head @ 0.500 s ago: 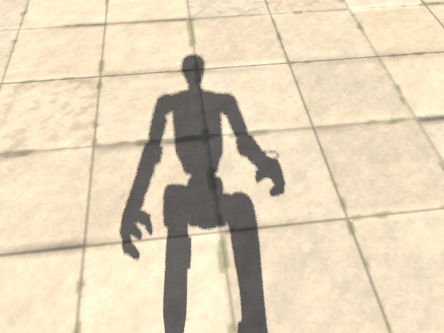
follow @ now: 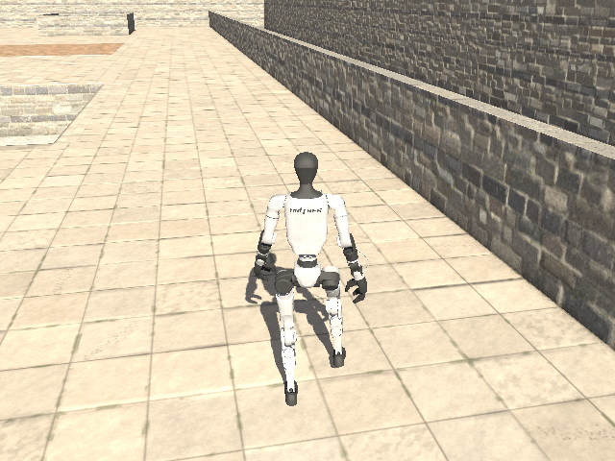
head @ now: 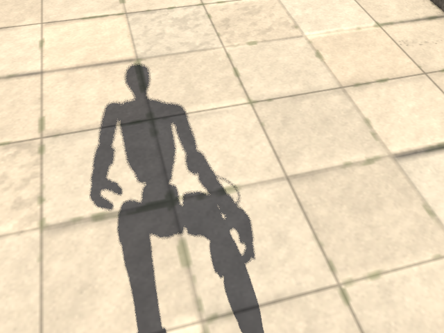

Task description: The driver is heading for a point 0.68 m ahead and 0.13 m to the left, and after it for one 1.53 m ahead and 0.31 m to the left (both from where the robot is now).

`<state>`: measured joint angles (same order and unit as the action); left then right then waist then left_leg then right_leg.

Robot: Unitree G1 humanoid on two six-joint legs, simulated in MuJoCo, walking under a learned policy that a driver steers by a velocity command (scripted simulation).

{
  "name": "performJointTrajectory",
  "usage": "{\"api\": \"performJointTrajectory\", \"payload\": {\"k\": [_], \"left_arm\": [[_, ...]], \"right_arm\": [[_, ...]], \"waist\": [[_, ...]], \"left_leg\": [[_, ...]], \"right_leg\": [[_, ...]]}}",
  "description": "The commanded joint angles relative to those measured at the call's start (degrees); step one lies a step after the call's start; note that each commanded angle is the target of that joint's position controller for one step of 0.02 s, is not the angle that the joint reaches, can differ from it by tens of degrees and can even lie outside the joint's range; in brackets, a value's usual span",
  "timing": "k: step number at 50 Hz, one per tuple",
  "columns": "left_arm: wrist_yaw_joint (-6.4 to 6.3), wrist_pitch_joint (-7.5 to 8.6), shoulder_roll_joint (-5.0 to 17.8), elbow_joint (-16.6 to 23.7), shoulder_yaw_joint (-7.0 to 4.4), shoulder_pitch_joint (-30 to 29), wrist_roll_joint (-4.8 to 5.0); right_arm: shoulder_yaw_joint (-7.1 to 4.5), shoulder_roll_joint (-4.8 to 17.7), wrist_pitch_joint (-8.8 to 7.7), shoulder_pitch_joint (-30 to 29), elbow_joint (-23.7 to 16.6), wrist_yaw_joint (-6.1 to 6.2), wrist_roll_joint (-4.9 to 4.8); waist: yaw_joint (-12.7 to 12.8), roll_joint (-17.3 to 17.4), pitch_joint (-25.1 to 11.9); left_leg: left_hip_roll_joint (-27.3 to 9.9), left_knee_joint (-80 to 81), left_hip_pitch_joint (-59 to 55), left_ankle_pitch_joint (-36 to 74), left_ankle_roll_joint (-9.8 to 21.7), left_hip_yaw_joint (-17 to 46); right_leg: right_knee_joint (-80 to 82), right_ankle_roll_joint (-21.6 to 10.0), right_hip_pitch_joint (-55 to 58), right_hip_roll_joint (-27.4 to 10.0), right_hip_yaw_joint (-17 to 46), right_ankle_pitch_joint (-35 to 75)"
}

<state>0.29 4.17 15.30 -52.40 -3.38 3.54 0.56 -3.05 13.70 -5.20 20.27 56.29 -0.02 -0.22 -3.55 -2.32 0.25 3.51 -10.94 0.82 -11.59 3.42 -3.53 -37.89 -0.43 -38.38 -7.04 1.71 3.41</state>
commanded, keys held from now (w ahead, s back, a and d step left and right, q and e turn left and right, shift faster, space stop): w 0.18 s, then w+q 0.64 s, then q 0.18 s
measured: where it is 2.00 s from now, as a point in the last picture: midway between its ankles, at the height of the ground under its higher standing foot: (189, 274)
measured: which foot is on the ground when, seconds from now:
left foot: down 0.00-0.18, up 0.20-0.70, down 0.72-1.00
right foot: up 0.00-0.16, down 0.18-0.74, up 0.76-1.00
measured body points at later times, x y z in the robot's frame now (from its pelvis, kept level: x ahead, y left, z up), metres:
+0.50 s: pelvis +0.29 -0.06 +0.00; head +0.30 -0.06 +0.45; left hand +0.28 +0.21 -0.14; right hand +0.45 -0.31 -0.12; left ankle +0.42 +0.14 -0.68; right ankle +0.25 -0.15 -0.75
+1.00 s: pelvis +0.55 +0.05 +0.00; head +0.59 +0.08 +0.44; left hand +0.62 +0.37 -0.11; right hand +0.73 -0.19 -0.12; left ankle +0.52 +0.11 -0.75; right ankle +0.74 -0.08 -0.68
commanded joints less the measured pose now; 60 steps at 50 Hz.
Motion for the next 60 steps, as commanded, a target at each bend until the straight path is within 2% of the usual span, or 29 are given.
{"api": "performJointTrajectory", "payload": {"k": [1,5,7,8,9,10,11,12,14,16,19,25,30,33,35,36,37,38,39,40,41,42,44,47,53,57,58,59,60], "left_arm": [[0.77,0.92,2.2,4.7,0.13,-7.5,0.34],[2.08,1.66,3.8,6.3,-0.06,-9.2,0.63],[2.13,1.85,6.2,4.9,-1.26,-2.8,0.54],[1.82,1.79,8.5,1.9,-2.67,6.2,0.40],[1.28,1.66,12.4,-0.6,-3.93,16.9,-0.30],[1.20,1.28,16.5,-1.9,-4.85,21.5,-0.36],[1.09,1.26,11.0,-1.5,-3.20,20.8,0.12],[0.78,1.55,8.5,-0.6,-2.43,15.7,0.11],[0.78,2.19,4.6,0.6,-1.28,8.1,-0.75],[0.96,2.72,2.9,0.1,-0.81,6.1,-1.57],[0.31,3.14,5.2,-1.1,-1.46,7.2,-1.63],[-1.32,2.59,6.8,-1.4,-1.78,9.1,-1.40],[-1.71,0.69,8.4,-2.9,-2.36,15.1,-0.38],[-2.06,-0.71,10.3,-2.0,-3.02,13.7,0.16],[-2.50,-1.65,11.8,-1.0,-3.40,11.9,0.31],[-2.59,-1.70,11.4,-0.4,-3.14,11.0,0.41],[-2.34,-0.93,7.0,1.6,-1.88,12.9,-1.15],[-1.28,1.59,2.0,4.2,0.01,14.9,-0.89],[-0.29,3.78,6.9,5.5,-1.13,7.9,1.32],[0.09,4.86,7.3,6.5,-1.16,5.2,2.36],[-0.32,5.14,6.8,5.7,-1.24,5.3,1.35],[-0.80,4.53,8.0,5.1,-2.01,5.5,0.10],[-1.08,2.66,7.8,5.5,-2.47,7.4,-0.77],[-1.72,1.12,5.3,7.2,-1.91,5.0,-1.60],[-0.63,0.54,4.9,10.9,-1.11,-3.6,-0.68],[-0.23,1.34,8.2,10.9,-2.24,-0.7,-1.12],[-0.40,1.89,9.0,10.4,-2.50,2.1,-1.66],[-0.96,2.00,12.2,10.5,-3.08,5.9,-2.86],[-1.28,1.04,13.7,10.5,-3.03,7.1,-4.14]], "right_arm": [[-1.98,9.5,-0.13,2.2,-1.2,0.52,-0.42],[-2.62,10.3,1.17,3.1,0.0,0.94,-0.73],[-2.91,11.2,1.72,1.0,-0.5,1.07,-0.78],[-2.47,10.1,2.06,0.3,-0.8,1.08,-0.66],[-1.56,8.4,2.08,0.8,-2.1,1.13,0.17],[0.71,0.4,0.80,8.1,-2.4,0.31,0.28],[-0.20,5.0,-0.61,4.7,-1.8,0.09,-1.21],[-1.35,8.8,-1.46,-0.6,-3.6,0.00,-2.93],[-1.86,8.6,-1.17,-5.1,-4.4,0.80,-2.28],[-2.13,6.2,0.65,-2.2,-3.6,0.93,-1.86],[-2.11,4.4,2.30,-3.7,-4.7,0.97,-1.72],[-1.74,3.4,1.92,-12.9,-8.3,-0.54,-0.93],[-0.79,2.4,2.04,-21.5,-13.2,-2.36,-0.95],[-1.61,4.4,2.30,-20.4,-15.2,-3.48,-1.12],[-3.64,8.1,2.58,-10.8,-13.9,-3.55,-1.42],[-5.62,11.7,2.72,-1.4,-11.6,-2.76,-1.52],[-7.28,17.4,3.24,4.3,-10.3,-1.34,-1.32],[-6.90,19.4,2.47,2.0,-12.1,-1.62,-0.99],[-5.31,14.2,1.96,2.8,-12.3,-1.83,-0.45],[-4.64,11.5,1.39,0.4,-12.3,-1.72,-0.47],[-4.20,10.0,1.01,-3.8,-13.1,-1.74,-0.69],[-3.59,8.3,0.85,-7.8,-14.4,-1.62,-0.39],[-3.47,8.8,0.89,-9.7,-15.6,-1.03,0.22],[-4.32,11.9,1.38,-8.3,-15.6,0.25,0.03],[-4.35,11.4,4.41,-5.4,-15.6,1.82,-0.86],[-3.89,10.0,5.04,-7.8,-17.2,2.52,-0.71],[-3.49,9.0,4.98,-8.8,-18.0,2.51,-0.69],[-2.46,6.0,4.64,-8.4,-19.6,2.44,0.26],[-1.95,3.7,4.45,3.1,-19.3,2.32,-0.22]], "waist": [[-0.6,5.5,4.5],[0.6,6.2,4.3],[4.7,7.9,0.0],[8.9,7.1,-5.3],[12.3,2.5,-13.4],[8.7,-12.3,-20.8],[10.9,-9.2,-20.8],[10.4,-7.0,-12.0],[6.9,-0.9,-3.7],[3.9,-2.9,-2.0],[2.9,-1.3,0.9],[5.1,0.0,3.2],[8.1,1.0,5.8],[5.4,-1.6,3.2],[-0.6,-3.3,-2.8],[-5.6,-1.4,-7.5],[-4.9,9.4,-12.6],[-0.1,16.6,-19.6],[-3.5,9.7,-17.9],[-2.6,7.7,-11.0],[0.4,2.3,-6.7],[2.5,2.2,-3.7],[5.1,2.7,-2.9],[5.4,3.7,-2.7],[1.5,8.5,-5.5],[4.1,10.2,-5.3],[5.7,9.3,-6.4],[6.2,2.5,-12.1],[1.1,-12.2,-18.3]], "left_leg": [[-15.5,4.4,1.4,12.3,7.7,6.4],[-19.0,-0.7,-6.5,19.9,6.6,7.1],[-18.2,-8.3,-7.0,36.1,5.2,5.8],[-15.3,-18.5,-4.1,41.0,3.7,3.6],[-12.0,-35.0,7.6,28.0,1.8,1.5],[-0.8,-56.6,32.1,-9.8,-2.4,2.0],[-1.4,-64.8,38.9,-21.7,-1.4,10.9],[-4.5,-66.4,43.2,-17.9,-0.3,11.1],[-9.7,-60.1,39.1,-8.8,-0.2,9.1],[-11.8,-56.5,32.9,-5.3,-0.2,10.0],[-12.4,-52.3,35.4,-0.9,-1.1,10.3],[-10.9,-34.2,37.2,16.1,-2.0,6.3],[-9.5,-26.1,41.2,12.9,-0.4,2.1],[-5.8,-25.0,35.7,4.6,2.2,-1.9],[-1.4,-24.3,22.3,0.8,4.9,-4.3],[-0.1,-19.9,7.4,4.5,7.3,-2.3],[-11.9,-18.9,-10.6,3.2,12.5,17.9],[-23.3,-8.8,-23.2,-3.3,23.0,50.5],[-22.1,-5.6,-23.2,-3.3,19.8,47.0],[-20.0,-5.9,-16.5,0.3,17.3,37.6],[-17.2,-5.6,-7.4,5.3,15.2,31.0],[-15.5,-5.2,0.1,15.1,13.9,26.1],[-14.1,-5.0,8.1,30.1,13.8,21.9],[-10.9,-6.2,13.7,41.3,12.6,15.7],[-7.9,-11.1,13.2,28.3,6.7,17.1],[-8.5,-18.8,8.6,20.3,5.2,25.4],[-5.9,-23.6,9.7,17.1,3.3,24.8],[-1.6,-36.1,15.8,5.4,0.5,20.3],[6.6,-50.6,29.7,-32.0,-3.1,14.7]], "right_leg": [[5.4,-0.3,0.5,1.7,-1.7,2.6],[9.0,-2.7,0.8,2.7,-1.6,-4.4],[10.0,-4.6,11.6,5.8,-4.3,-7.5],[10.6,-6.2,23.9,7.3,-5.4,-6.3],[8.3,-9.6,42.0,-1.3,4.3,-5.5],[13.8,-19.3,62.4,-15.2,31.9,-16.6],[19.9,-18.4,61.7,-15.7,38.6,-23.3],[20.9,-15.4,54.3,-14.2,29.4,-21.9],[24.7,-12.3,38.5,-10.3,16.7,-14.3],[28.2,-10.9,31.0,-8.1,10.0,-11.4],[31.4,-11.3,28.2,-8.1,3.5,-6.5],[32.6,-8.6,30.8,-5.4,-8.3,-0.1],[28.7,-8.1,42.3,-8.7,-11.7,6.3],[20.6,-6.5,46.4,-10.0,-13.9,27.6],[5.8,-4.9,45.0,-9.1,-15.1,41.1],[-7.6,-2.7,37.7,-6.7,-16.1,34.8],[-27.3,0.2,18.4,-1.6,-16.2,3.2],[-42.9,2.1,0.0,10.4,-4.0,-37.4],[-44.7,0.4,-6.8,7.1,4.0,-35.1],[-41.4,-1.1,-8.7,4.5,3.3,-30.2],[-35.6,-1.2,-5.6,1.9,3.1,-26.2],[-31.1,-0.5,-1.4,0.6,2.7,-24.4],[-27.5,1.6,4.5,0.3,2.3,-23.9],[-17.0,4.2,6.4,2.9,0.0,-17.9],[3.8,4.4,12.6,8.5,0.5,-1.8],[11.6,2.2,15.8,8.3,3.0,-5.0],[15.9,0.6,21.4,6.3,3.1,2.5],[13.8,-3.4,33.6,-3.8,10.9,20.1],[12.4,-15.6,48.7,-18.5,28.4,37.1]]}}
